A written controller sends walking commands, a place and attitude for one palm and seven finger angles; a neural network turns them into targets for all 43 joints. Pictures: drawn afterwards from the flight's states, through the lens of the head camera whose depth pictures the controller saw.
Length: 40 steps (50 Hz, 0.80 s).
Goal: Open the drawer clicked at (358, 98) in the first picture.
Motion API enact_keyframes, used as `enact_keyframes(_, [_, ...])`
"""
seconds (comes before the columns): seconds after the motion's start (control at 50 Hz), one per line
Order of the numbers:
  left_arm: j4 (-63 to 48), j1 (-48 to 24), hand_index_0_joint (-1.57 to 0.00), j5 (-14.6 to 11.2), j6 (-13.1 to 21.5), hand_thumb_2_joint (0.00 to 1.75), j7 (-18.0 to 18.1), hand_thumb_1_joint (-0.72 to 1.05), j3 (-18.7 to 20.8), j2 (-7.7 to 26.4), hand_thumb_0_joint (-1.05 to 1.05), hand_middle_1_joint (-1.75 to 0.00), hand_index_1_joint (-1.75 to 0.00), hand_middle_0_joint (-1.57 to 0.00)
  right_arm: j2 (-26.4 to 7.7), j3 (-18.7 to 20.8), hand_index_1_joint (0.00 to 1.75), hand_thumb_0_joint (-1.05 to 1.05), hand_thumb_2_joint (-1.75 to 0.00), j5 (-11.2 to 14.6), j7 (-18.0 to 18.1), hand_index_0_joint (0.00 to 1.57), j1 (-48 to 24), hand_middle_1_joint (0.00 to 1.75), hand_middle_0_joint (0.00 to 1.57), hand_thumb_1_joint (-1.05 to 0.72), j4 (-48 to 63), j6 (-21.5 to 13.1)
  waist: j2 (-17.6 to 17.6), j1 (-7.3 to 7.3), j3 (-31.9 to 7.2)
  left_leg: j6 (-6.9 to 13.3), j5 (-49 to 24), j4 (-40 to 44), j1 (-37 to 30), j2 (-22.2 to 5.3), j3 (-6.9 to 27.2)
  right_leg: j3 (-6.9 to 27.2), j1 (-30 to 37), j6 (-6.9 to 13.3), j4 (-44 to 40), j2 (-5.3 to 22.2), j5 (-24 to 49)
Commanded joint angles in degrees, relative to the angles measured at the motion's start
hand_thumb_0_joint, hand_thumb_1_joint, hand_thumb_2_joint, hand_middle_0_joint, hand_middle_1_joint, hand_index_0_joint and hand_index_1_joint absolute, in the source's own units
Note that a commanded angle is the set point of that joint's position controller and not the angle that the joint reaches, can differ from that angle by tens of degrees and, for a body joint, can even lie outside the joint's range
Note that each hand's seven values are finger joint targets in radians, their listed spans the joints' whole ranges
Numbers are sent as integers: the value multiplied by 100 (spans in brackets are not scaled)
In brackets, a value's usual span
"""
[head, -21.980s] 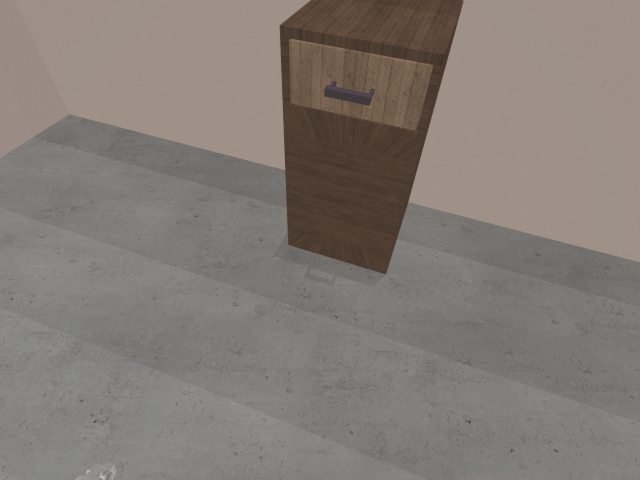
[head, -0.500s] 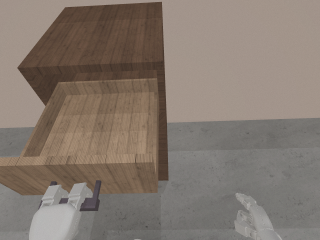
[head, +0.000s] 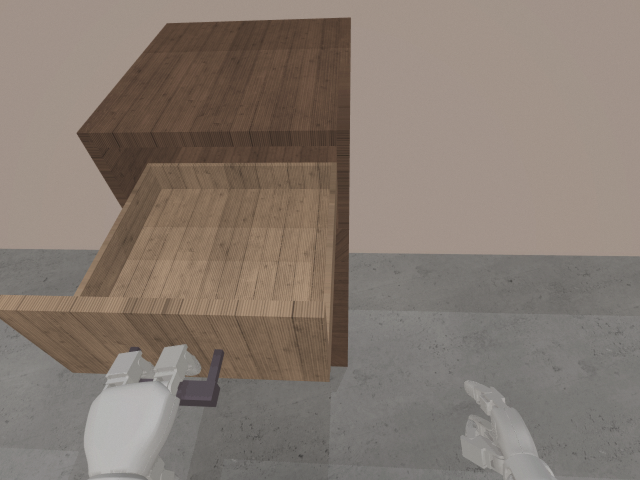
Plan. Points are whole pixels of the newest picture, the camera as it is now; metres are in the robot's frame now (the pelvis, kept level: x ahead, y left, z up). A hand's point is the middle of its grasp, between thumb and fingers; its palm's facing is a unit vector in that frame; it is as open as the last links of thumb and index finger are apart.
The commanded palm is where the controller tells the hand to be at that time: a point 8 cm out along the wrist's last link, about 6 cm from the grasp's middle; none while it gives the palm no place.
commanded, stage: lift the hand off the handle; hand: left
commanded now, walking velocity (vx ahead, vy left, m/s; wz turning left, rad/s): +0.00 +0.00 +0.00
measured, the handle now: (169, 374) +0.23 +0.22 +0.02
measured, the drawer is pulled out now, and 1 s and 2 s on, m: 0.30 0.30 0.30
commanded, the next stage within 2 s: draw the hand back to the body in 1.66 s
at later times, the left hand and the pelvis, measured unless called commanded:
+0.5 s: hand (166, 419) +0.19 +0.21 +0.01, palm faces +0.03 -0.14 -0.99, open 13.7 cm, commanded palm +0.16 +0.20 +0.08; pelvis -0.01 +0.01 +0.00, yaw +0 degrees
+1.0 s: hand (139, 396) +0.18 +0.21 +0.08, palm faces +0.08 -0.16 -0.98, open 13.8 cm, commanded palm +0.15 +0.20 +0.15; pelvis +0.00 +0.01 +0.02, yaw +0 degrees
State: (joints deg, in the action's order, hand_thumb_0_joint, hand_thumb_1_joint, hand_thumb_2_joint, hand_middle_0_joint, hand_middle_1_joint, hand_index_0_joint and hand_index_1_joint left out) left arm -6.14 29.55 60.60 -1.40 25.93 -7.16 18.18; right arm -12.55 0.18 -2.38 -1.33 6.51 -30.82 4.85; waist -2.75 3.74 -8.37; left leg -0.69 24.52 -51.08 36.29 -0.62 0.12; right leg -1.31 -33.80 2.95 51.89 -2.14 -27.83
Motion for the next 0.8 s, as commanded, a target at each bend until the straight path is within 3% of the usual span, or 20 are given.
enact_keyframes(0.0, [-950, 39, -30, -5, -39, 30, 236, -50, 596, 766, 0, -120, -120, -30, -534, 179, 30, 0, -90, 6, 18, 20, -673, 30, 20, -90, 956, -226, 315, -10, -618, 255, -1238, 466, -852, 240, -62, 263, 110, -55, -985, 29, 1890])
enact_keyframes(0.02, [-1045, -47, -30, 22, -33, 30, 249, -50, 526, 741, 0, -120, -120, -30, -519, 166, 30, 0, -90, -25, 2, 20, -690, 30, 20, -90, 950, -229, 301, 23, -779, 253, -1268, 434, -910, 250, -79, 300, 100, -64, -952, 53, 1922])
enact_keyframes(0.04, [-749, 257, -30, 32, -70, 30, 238, -50, 207, 385, 0, -120, -120, -30, -488, 185, 30, 0, -90, -1, -22, 20, -615, 30, 20, -90, 965, -242, 324, -24, -584, 255, -1255, 435, -817, 232, -60, 168, 20, -62, -900, 22, 1850])
enact_keyframes(0.12, [-936, -259, -30, 67, -108, 30, 262, -50, 331, 618, 0, -120, -120, -30, -535, 187, 30, 0, -90, -6, -28, 20, -642, 30, 20, -90, 955, -207, 347, -48, -756, 256, -1219, 414, -869, 219, -47, 213, -42, -59, -904, 36, 1762])
enact_keyframes(0.24, [-907, -480, -30, 95, -226, 30, 250, -50, -33, 332, 0, -120, -120, -30, -515, 204, 30, 0, -90, 26, -7, 20, -625, 30, 20, -90, 974, -198, 250, -99, -667, 268, -1069, 488, -928, 191, -9, 107, -141, -37, -934, 11, 1429])
enact_keyframes(0.32, [-757, -775, -30, 106, -278, 30, 215, -50, 81, 478, 0, -120, -120, -30, -523, 162, 30, 0, -90, 30, 38, 20, -647, 30, 20, -90, 928, -189, 498, -101, -649, 268, -968, 528, -892, 194, -6, 138, -115, -62, -1014, 26, 1325])
enact_keyframes(0.34, [-726, -795, -30, 122, -288, 30, 208, -50, -10, 395, 0, -120, -120, -30, -509, 179, 30, 0, -90, 45, 57, 20, -636, 30, 20, -90, 926, -189, 365, -118, -542, 272, -919, 547, -893, 195, -12, 122, -150, -53, -1041, 22, 1249])
enact_keyframes(0.38, [-1090, -1051, -30, 103, -290, 30, 191, -50, 31, 513, 0, -120, -120, -30, -496, 180, 30, 0, -90, 40, 69, 20, -659, 30, 20, -90, 933, -187, 195, -79, -777, 282, -1008, 595, -1099, 192, -10, 147, -31, -28, -1080, 33, 1272])
enact_keyframes(0.42, [-1330, -995, -30, 80, -304, 30, 179, -50, 61, 576, 0, -120, -120, -30, -472, 159, 30, 0, -90, 36, 54, 20, -680, 30, 20, -90, 972, -192, 63, -27, -892, 272, -1132, 636, -1264, 190, -16, 173, 39, -4, -1106, 34, 1274])
enact_keyframes(0.44, [-1378, -853, -30, 26, -309, 30, 138, -50, -61, 459, 0, -120, -120, -30, -459, 172, 30, 0, -90, 49, 51, 20, -668, 30, 20, -90, 988, -202, 86, -47, -809, 288, -1160, 651, -1274, 183, -15, 127, 85, -9, -1134, 38, 1326])
enact_keyframes(0.5, [-1501, -861, -30, -46, -325, 30, 68, -50, 136, 646, 0, -120, -120, -30, -471, 140, 30, 0, -90, 64, 57, 20, -730, 30, 20, -90, 988, -195, 172, -46, -644, 280, -1173, 753, -1304, 166, 14, 145, 151, -6, -1250, 25, 1277])
enact_keyframes(0.58, [-1619, -637, -30, -71, -389, 30, -38, -50, 61, 586, 0, -120, -120, -30, -447, 127, 30, 0, -90, 94, 12, 20, -778, 30, 20, -90, 1008, -206, 189, 24, -503, 275, -1204, 883, -1387, 149, -4, 113, 277, -22, -1330, 28, 1315])
enact_keyframes(0.78, [-2198, -422, -30, -247, -416, 30, -468, -50, 287, 844, 0, -120, -120, -30, -440, 93, 30, 0, -90, 142, -23, 20, -869, 30, 20, -90, 981, -242, 300, 101, -401, 289, -1564, 1125, -1806, 146, -64, 239, 747, -74, -1673, 84, 1848])
